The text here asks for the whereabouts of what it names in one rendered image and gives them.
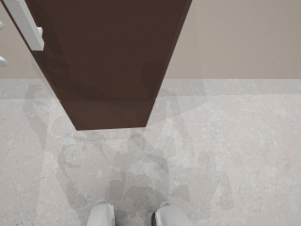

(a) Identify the right robot thigh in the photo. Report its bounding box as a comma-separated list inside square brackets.
[155, 205, 194, 226]

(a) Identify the handle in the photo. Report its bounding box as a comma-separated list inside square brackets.
[3, 0, 44, 51]

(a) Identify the cupboard door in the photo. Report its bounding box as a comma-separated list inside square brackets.
[24, 0, 187, 102]

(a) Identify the robot left shin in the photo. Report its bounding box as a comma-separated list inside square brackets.
[91, 200, 108, 211]

